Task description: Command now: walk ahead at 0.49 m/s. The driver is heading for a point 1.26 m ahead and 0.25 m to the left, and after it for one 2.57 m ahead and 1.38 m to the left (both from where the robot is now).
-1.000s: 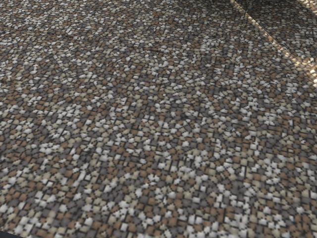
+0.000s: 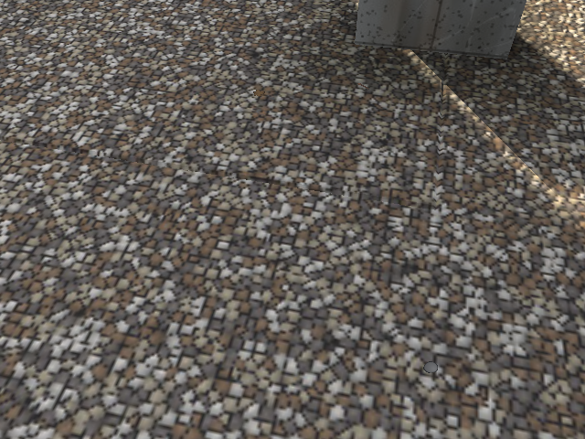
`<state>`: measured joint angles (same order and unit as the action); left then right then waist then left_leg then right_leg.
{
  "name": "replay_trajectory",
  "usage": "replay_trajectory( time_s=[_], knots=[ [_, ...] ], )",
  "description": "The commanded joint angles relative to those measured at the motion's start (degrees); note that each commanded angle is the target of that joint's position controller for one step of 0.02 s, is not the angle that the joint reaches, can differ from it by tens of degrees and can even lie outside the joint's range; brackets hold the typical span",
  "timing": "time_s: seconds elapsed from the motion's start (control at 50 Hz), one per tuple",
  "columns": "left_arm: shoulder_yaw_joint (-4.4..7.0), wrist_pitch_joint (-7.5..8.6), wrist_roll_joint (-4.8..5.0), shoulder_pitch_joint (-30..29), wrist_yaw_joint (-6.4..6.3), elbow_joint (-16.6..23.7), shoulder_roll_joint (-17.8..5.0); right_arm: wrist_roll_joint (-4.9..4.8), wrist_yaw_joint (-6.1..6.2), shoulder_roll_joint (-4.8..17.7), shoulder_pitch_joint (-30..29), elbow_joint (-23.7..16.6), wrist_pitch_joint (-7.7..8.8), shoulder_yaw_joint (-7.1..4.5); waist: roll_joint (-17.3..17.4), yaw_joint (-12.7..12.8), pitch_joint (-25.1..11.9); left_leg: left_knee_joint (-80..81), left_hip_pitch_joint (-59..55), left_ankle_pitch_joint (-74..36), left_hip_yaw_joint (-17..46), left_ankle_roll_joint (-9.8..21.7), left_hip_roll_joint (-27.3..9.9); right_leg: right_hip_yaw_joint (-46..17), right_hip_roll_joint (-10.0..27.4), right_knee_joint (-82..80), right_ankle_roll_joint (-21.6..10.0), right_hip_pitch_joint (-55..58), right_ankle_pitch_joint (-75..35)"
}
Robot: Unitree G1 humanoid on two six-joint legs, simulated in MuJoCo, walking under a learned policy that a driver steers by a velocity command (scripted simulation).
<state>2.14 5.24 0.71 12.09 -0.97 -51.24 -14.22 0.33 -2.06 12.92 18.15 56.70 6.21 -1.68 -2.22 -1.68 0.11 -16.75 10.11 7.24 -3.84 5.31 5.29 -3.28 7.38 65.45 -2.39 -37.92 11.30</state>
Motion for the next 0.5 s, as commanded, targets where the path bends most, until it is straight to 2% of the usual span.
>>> replay_trajectory(
  time_s=[0.02, 0.1, 0.16, 0.2, 0.24, 0.26, 0.28, 0.3, 0.32, 0.34, 0.36, 0.38, 0.4, 0.42, 0.46, 0.5],
  knots=[
    [0.83, -0.19, -0.73, 2.06, -0.42, 2.38, -2.73, -0.04, 1.13, 7.51, -2.24, -3.07, 1.05, -1.17, 4.43, 2.68, 3.18, 11.97, 6.10, -3.66, 11.93, 9.75, -15.95, -0.07, 2.41, -7.73, 1.59, -1.39, -9.09],
    [0.44, 0.52, -0.22, -7.23, 0.32, 4.85, -1.71, -0.95, 2.05, 9.06, 2.40, -2.13, 0.27, -1.42, 4.37, -0.66, 3.10, 11.06, 0.67, -4.73, 9.34, 7.27, -15.18, 2.02, -0.07, -24.43, 2.03, -0.02, -17.55],
    [0.17, 0.69, 0.37, -12.28, 1.29, 6.43, -1.83, -1.44, 2.11, 9.66, 5.50, -0.90, -0.34, -1.63, 4.89, -2.62, 4.14, 9.32, -4.30, -3.32, 9.40, 6.94, -16.74, 2.75, -1.36, -30.46, 2.15, 0.45, -16.30],
    [0.15, 1.02, 0.55, -14.37, 2.08, 7.66, -2.36, -1.52, 2.21, 9.69, 6.65, -0.24, -0.93, -1.79, 5.14, -2.84, 4.75, 7.11, -8.40, -3.36, 10.14, 6.50, -18.58, 2.49, -1.81, -33.32, 1.13, -0.01, -12.81],
    [0.49, 1.53, 0.57, -13.41, 2.70, 8.11, -3.56, -1.56, 2.34, 10.32, 6.23, -0.11, -1.52, -2.14, 5.82, -1.51, 4.09, 4.13, -11.04, -5.84, 10.97, 5.63, -20.04, 2.87, -2.68, -35.70, -0.47, 2.86, -8.13],
    [0.95, 1.77, 0.54, -10.75, 2.81, 7.63, -4.52, -1.55, 2.38, 10.77, 5.24, -0.30, -1.83, -2.28, 6.49, 0.31, 2.70, 1.12, -11.31, -11.48, 10.66, 4.97, -19.94, 3.95, -3.90, -36.80, -1.38, 7.27, -6.33],
    [2.07, 1.97, 0.13, -4.39, 2.68, 5.82, -6.37, -1.26, 2.42, 10.20, 3.92, -0.60, -2.25, -2.01, 6.18, 3.92, -0.67, -7.38, -10.82, -23.39, 8.40, 3.35, -17.11, 5.46, -6.07, -38.71, -2.73, 15.89, -6.68],
    [3.55, 2.23, -0.54, 5.81, 2.36, 3.08, -10.12, -0.48, 2.51, 8.25, 3.95, -1.38, -2.38, -1.21, 4.29, 7.71, -8.30, -21.19, -5.20, -25.30, 5.35, 1.02, -13.16, 2.90, -3.36, -37.21, -5.20, 30.90, -14.22],
    [4.92, 1.97, -2.07, 13.63, 2.11, 1.92, -16.53, 0.30, 2.24, 2.58, 9.44, -2.34, -1.46, 0.66, -7.75, 7.34, -18.15, -44.65, 17.06, -5.12, 0.97, -3.75, -4.84, -17.19, 11.79, -35.73, -13.60, 55.61, -25.57],
    [4.24, 1.34, -1.68, 15.89, 2.26, 0.95, -13.93, -0.37, 1.91, 1.96, 12.14, -0.86, -0.12, 1.06, -13.86, 7.14, -24.68, -56.80, 25.93, 27.11, 7.99, -5.17, 0.05, -33.60, 18.10, -43.07, -18.58, 60.55, -31.67],
    [2.88, 1.29, -1.14, 11.80, 2.36, 1.81, -9.91, -1.80, 1.86, 8.15, 8.61, -1.28, 0.46, -0.57, -8.23, 6.65, -18.57, -61.71, 28.57, 26.00, 12.23, -4.33, -3.30, -26.45, 15.91, -42.91, -15.86, 53.58, -34.16],
    [2.01, 1.16, -0.93, 5.42, 2.30, 3.29, -7.57, -2.30, 2.09, 8.69, 4.16, -2.63, 0.34, -0.78, -4.66, 4.67, -12.65, -60.17, 28.89, 22.04, 9.99, -4.10, -6.41, -17.01, 13.50, -43.13, -13.67, 45.25, -38.57],
    [1.32, 1.13, -0.70, 0.82, 2.54, 3.80, -5.74, -1.65, 2.57, 7.95, 1.74, -2.85, -0.33, -0.95, -0.49, 2.87, -8.29, -56.02, 27.28, 18.70, 8.13, -4.57, -8.73, -10.84, 10.31, -45.18, -12.03, 37.69, -39.77],
    [0.96, 1.30, -0.92, -1.20, 2.62, 3.81, -4.43, -1.05, 3.03, 7.45, 1.49, -3.04, -1.29, -1.35, -1.05, 1.10, -6.45, -51.70, 23.88, 15.92, 7.86, -4.63, -10.64, -7.52, 8.21, -47.16, -10.52, 32.43, -39.13],
    [0.64, 1.41, -2.09, -1.75, 2.71, 2.46, -3.68, -0.64, 3.25, 4.07, 4.20, -1.96, -2.91, -1.00, -1.92, -1.10, -5.77, -47.03, 16.70, 11.62, 6.78, -5.40, -10.38, -2.77, 5.68, -49.52, -10.68, 25.61, -43.34],
    [0.73, 1.45, -2.48, -2.05, 2.10, 1.38, -4.73, -0.47, 3.58, 2.92, 3.49, -2.41, -3.41, -0.82, -2.68, -2.12, -5.58, -39.36, 15.14, 8.34, 6.40, -6.06, -10.01, 0.44, 4.67, -49.95, -11.10, 24.23, -47.44]
  ],
)
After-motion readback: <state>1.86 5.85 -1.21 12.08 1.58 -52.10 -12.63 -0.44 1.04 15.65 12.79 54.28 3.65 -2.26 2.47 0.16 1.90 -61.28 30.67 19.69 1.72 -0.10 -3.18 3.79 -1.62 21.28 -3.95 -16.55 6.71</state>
